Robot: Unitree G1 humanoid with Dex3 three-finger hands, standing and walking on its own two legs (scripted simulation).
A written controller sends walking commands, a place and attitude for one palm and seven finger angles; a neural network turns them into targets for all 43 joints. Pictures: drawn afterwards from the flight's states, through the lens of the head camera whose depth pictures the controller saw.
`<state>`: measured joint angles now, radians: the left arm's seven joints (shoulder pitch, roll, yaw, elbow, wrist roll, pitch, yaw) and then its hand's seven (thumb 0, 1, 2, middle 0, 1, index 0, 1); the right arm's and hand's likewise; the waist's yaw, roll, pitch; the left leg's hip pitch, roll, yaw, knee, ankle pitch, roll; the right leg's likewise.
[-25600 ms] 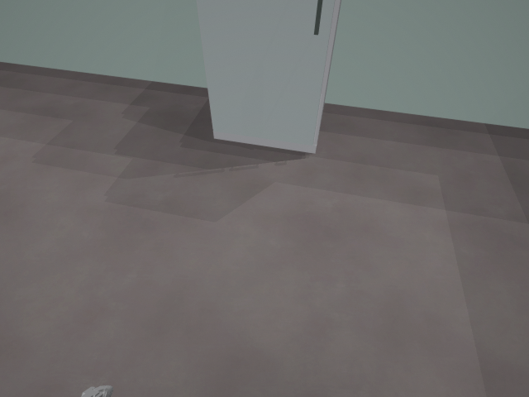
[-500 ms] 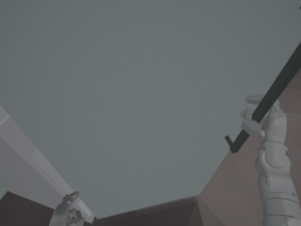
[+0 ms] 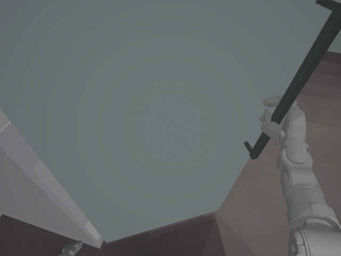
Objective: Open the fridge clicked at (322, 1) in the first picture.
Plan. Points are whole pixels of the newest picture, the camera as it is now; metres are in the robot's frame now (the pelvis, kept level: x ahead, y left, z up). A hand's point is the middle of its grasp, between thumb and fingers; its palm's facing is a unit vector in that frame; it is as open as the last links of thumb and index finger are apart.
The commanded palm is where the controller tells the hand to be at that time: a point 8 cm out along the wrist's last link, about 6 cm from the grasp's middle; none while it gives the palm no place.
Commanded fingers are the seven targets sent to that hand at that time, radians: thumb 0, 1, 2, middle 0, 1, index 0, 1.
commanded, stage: loosen the grip on the handle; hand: right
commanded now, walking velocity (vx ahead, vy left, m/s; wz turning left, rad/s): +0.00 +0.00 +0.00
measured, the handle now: (279, 100) +0.44 -0.23 +0.16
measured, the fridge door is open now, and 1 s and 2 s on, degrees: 58 55 55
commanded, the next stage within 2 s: slip the hand off the handle in 0.68 s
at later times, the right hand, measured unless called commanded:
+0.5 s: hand (265, 120) +0.42 -0.21 +0.11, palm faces +0.25 +0.95 -0.20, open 12.3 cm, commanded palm +0.38 -0.26 +0.14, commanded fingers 0.00 0.55 -0.20 0.30 1.22 0.30 1.22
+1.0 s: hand (299, 115) +0.40 -0.27 +0.15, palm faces +0.36 +0.91 -0.21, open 14.6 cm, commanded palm +0.37 -0.30 +0.15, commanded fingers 0.00 0.55 -0.20 0.25 1.15 0.25 1.15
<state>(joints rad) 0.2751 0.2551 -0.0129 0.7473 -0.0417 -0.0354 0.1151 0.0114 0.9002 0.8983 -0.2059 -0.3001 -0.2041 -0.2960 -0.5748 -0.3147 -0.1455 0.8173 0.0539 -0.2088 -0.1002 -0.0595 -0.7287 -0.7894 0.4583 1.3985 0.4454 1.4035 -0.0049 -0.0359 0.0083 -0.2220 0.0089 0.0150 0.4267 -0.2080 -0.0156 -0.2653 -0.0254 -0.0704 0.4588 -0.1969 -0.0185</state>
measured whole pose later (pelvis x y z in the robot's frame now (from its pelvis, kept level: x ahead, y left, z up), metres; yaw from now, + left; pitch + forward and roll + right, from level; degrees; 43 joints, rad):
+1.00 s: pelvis +0.03 +0.02 +0.00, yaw -1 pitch +1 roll +0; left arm 0.21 0.24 0.00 0.70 -0.05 -0.05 0.11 0.01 0.90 0.90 -0.21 -0.30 -0.20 -0.30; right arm -0.47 -0.43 -0.33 0.46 0.04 0.12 0.03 -0.01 0.54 -0.20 0.26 1.15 0.26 1.16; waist -0.02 -0.01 -0.02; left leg -0.21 0.00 0.03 0.48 -0.28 0.01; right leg -0.25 -0.04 -0.05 0.50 -0.26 0.00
